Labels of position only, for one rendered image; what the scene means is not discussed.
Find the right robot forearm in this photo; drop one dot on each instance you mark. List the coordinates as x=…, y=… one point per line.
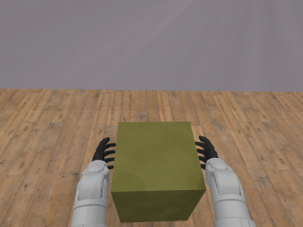
x=228, y=201

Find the left robot forearm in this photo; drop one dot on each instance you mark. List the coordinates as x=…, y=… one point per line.
x=91, y=198

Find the left robot hand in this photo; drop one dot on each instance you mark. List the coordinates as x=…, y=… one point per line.
x=101, y=153

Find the right robot hand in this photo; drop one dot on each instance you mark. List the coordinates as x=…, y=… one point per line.
x=208, y=150

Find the carton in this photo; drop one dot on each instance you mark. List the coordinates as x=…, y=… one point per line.
x=157, y=175

